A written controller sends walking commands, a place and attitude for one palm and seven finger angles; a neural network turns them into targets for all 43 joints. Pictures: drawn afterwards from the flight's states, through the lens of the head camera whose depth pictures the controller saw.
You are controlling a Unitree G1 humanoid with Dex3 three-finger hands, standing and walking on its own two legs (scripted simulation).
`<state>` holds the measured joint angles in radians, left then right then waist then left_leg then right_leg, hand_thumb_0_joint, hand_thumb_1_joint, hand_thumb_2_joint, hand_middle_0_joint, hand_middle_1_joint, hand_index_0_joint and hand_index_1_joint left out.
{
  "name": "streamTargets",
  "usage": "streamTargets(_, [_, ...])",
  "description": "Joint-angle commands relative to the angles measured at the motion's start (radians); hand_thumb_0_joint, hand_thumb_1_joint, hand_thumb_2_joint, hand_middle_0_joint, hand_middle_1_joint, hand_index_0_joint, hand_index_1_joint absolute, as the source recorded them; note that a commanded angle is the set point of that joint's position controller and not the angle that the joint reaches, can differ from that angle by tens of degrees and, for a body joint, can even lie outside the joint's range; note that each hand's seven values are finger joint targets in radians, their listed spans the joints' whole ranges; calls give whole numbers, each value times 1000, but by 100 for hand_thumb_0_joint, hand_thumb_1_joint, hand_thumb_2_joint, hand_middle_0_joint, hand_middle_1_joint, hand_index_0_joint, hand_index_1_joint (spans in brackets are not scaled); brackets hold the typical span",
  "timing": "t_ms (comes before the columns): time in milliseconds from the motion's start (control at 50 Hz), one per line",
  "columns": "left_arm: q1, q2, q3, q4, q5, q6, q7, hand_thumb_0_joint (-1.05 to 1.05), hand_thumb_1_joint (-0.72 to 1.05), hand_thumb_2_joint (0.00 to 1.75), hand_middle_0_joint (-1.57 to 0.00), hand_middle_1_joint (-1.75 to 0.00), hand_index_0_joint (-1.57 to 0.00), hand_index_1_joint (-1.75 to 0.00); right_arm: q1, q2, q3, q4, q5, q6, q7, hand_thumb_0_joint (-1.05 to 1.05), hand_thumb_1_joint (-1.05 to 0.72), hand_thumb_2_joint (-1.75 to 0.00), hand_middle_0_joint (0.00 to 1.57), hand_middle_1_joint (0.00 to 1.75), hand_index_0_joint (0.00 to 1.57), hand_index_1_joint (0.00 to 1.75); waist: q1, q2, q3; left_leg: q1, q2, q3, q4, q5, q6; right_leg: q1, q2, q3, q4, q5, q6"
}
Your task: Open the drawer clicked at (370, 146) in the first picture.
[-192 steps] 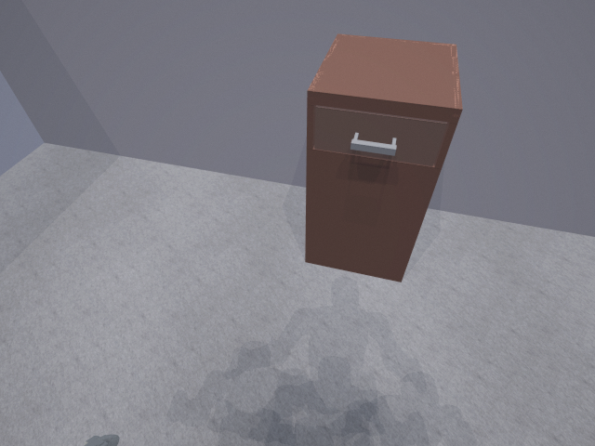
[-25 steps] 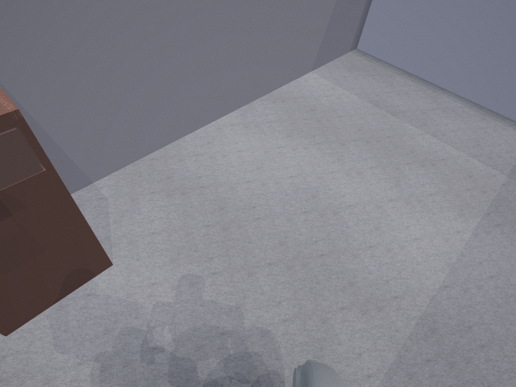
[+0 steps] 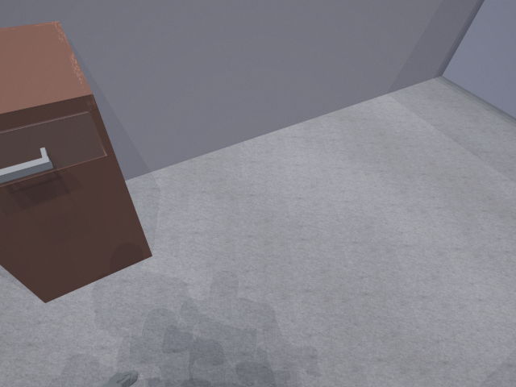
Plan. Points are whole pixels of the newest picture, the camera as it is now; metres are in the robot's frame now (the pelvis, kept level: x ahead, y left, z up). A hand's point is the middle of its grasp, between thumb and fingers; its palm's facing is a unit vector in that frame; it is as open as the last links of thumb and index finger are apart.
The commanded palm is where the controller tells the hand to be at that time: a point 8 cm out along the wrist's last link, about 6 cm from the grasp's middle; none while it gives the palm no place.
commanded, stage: turn to face it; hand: left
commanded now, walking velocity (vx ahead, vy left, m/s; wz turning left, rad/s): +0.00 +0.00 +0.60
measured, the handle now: (19, 164) +0.58 +0.57 -0.08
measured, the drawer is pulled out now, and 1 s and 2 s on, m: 0.00 0.00 0.00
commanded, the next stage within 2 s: take the last steps up to it in 0.74 s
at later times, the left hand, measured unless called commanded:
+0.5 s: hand out of the picture +0.02 +0.17 -0.13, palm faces +0.32 -0.90 -0.31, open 7.4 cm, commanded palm none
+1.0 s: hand out of the picture -0.11 +0.14 -0.16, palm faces +0.52 -0.83 -0.22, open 7.4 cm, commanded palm none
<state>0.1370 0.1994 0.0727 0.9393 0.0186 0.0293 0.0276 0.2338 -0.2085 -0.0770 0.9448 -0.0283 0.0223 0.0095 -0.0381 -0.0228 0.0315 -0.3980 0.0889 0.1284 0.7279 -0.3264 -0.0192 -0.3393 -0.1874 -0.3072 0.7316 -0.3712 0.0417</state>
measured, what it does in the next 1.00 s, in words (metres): steps on the spot, turning left: right foot, then left foot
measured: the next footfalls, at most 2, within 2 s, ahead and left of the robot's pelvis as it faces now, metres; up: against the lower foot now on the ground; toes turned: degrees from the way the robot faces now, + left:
right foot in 0.46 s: +0.07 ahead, -0.16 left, +0.00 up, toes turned +13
left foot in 0.90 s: -0.04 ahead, +0.06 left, +0.00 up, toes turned +32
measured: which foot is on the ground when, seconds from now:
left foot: down 0.00-0.46, up 0.48-0.88, down 0.90-1.00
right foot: up 0.00-0.44, down 0.46-0.90, up 0.92-1.00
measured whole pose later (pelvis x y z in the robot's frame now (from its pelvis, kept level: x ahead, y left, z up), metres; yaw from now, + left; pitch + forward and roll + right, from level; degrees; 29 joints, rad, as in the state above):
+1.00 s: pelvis +0.00 -0.03 +0.02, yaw +28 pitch +0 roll +0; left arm 0.30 0.24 0.06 1.03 0.02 0.05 0.01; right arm 0.13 -0.18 -0.02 0.95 -0.03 0.01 0.00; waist 0.04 -0.05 0.06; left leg -0.20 0.01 0.07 0.54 -0.34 0.03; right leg -0.38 -0.10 -0.11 0.98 -0.51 0.04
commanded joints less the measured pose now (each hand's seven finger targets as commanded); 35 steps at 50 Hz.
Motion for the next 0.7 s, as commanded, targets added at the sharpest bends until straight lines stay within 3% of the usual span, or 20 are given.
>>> streamTargets(0, [-58,54,24,-142,9,6,-8,0,90,90,-20,-30,-20,-30,179,-257,-53,-29,-6,-18,-18,0,-90,-90,20,30,20,30,-49,329,-57,179,336,-600,-467,216,192,-349,75,266,501,-215,24])
streamTargets(20, [-54,71,29,-131,8,1,-13,0,90,90,-20,-30,-20,-30,105,-228,-41,-51,-3,-20,-24,0,-90,-90,20,30,20,30,-26,280,-46,160,282,-540,-455,152,170,-359,70,294,538,-120,24])
streamTargets(60, [21,96,36,-86,9,-4,-25,0,90,90,-20,-30,-20,-30,-3,-176,-19,-90,-1,-33,-29,0,-90,-90,20,30,20,30,25,182,-56,166,186,-377,-425,230,126,-312,58,299,516,26,39])
streamTargets(100, [59,109,35,-70,4,2,-23,0,90,90,-20,-30,-20,-30,-16,-179,-19,-98,4,-36,-28,0,-90,-90,20,30,20,30,31,156,-84,186,159,-333,-424,291,140,-258,67,299,465,47,45])
streamTargets(200, [41,114,29,-91,-4,6,-17,0,90,90,-20,-30,-20,-30,4,-203,-32,-96,4,-21,-21,0,-90,-90,20,30,20,30,6,122,-78,230,158,-389,-429,262,186,-210,95,295,287,-14,50])
streamTargets(260, [30,114,26,-105,-5,4,-14,0,90,90,-20,-30,-20,-30,10,-214,-39,-92,3,-11,-17,0,-90,-90,20,30,20,30,-7,150,-78,236,151,-438,-424,228,194,-178,114,296,197,-48,44])
streamTargets(340, [78,107,18,-109,-12,-4,-9,0,90,90,-20,-30,-20,-30,-29,-225,-46,-102,1,2,-12,0,-90,-90,20,30,20,30,8,199,-94,181,122,-482,-383,274,190,-48,153,289,22,-67,26])
streamTargets(380, [156,110,19,-93,-15,-11,-5,0,90,90,-20,-30,-20,-30,-64,-218,-49,-115,4,9,-9,0,-90,-90,20,30,20,30,44,174,-109,97,85,-473,-343,246,158,96,171,270,-143,26,16])
streamTargets(400, [208,125,25,-81,-12,-17,-2,0,90,90,-20,-30,-20,-30,-89,-199,-48,-124,10,12,-6,0,-90,-90,20,30,20,30,71,135,-106,5,38,-438,-293,164,115,214,151,274,-293,107,6])
streamTargets(420, [232,198,37,-87,3,-28,5,0,90,90,-20,-30,-20,-30,-77,-135,-41,-138,20,15,0,0,-90,-90,20,30,20,30,83,-69,-101,-167,-72,-333,-93,3,43,324,-40,477,-469,1,-56])
streamTargets(440, [184,285,48,-113,12,-29,9,0,90,90,-20,-30,-20,-30,-75,-92,-33,-166,15,14,3,0,-90,-90,20,30,20,30,74,-296,-58,-277,-182,-170,165,-206,-24,264,-291,723,-538,20,-166])
streamTargets(460, [144,248,43,-128,3,-31,14,0,90,90,-20,-30,-20,-30,-101,-145,-42,-157,-1,20,3,0,-90,-90,20,30,20,30,70,-224,-42,-231,-116,-230,325,-207,-5,145,-288,664,-525,79,-189])
streamTargets(480, [88,221,37,-130,3,-34,13,0,90,90,-20,-30,-20,-30,-100,-129,-45,-138,1,27,6,0,-90,-90,20,30,20,30,37,-195,0,-224,-103,-222,423,-161,-7,90,-227,606,-499,133,-177])
streamTargets(520, [28,158,14,-132,4,-43,8,0,90,90,-20,-30,-20,-30,-55,-117,-38,-95,2,30,16,0,-90,-90,20,30,20,30,-1,-132,29,-208,-74,-179,493,-50,-28,97,-128,405,-428,298,-153])
streamTargets(560, [63,150,11,-117,7,-47,9,0,90,90,-20,-30,-20,-30,-53,-96,-30,-83,6,31,18,0,-90,-90,20,30,20,30,13,-150,13,-186,-70,-146,452,-39,-41,143,-112,334,-402,416,-145])
streamTargets(620, [169,162,10,-74,9,-45,7,0,90,90,-20,-30,-20,-30,-122,-85,-19,-87,8,32,14,0,-90,-90,20,30,20,30,64,-161,-2,-166,-72,-111,336,-74,-51,225,-121,318,-379,526,-156])
streamTargets(680, [214,178,15,-46,14,-44,6,0,90,90,-20,-30,-20,-30,-167,-69,-7,-87,11,28,11,0,-90,-90,20,30,20,30,89,-162,-19,-127,-74,-84,210,-110,-49,278,-135,308,-354,636,-168])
